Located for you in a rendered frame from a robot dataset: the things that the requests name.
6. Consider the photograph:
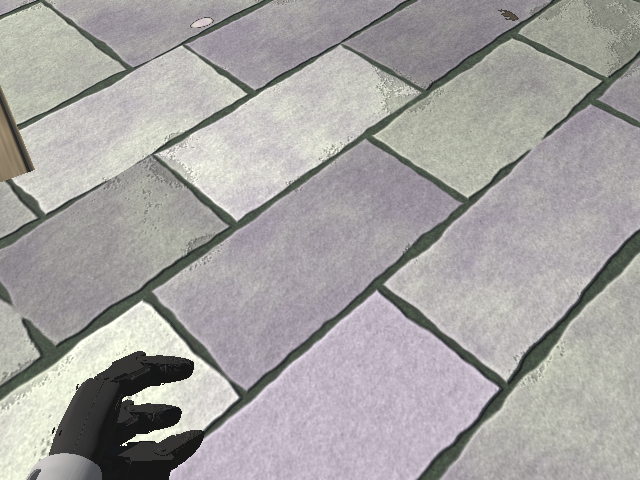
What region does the left robot hand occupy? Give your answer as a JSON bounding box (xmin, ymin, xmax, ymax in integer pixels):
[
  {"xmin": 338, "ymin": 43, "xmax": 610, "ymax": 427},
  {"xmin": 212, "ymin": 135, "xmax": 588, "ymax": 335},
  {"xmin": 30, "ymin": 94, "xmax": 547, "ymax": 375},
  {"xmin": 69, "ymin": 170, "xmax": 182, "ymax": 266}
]
[{"xmin": 49, "ymin": 351, "xmax": 205, "ymax": 480}]

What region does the robot left forearm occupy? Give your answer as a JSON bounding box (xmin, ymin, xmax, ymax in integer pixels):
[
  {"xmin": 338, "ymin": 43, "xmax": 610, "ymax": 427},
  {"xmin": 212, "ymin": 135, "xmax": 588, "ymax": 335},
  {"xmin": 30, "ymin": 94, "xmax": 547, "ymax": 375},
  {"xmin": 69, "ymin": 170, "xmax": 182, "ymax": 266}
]
[{"xmin": 26, "ymin": 453, "xmax": 102, "ymax": 480}]

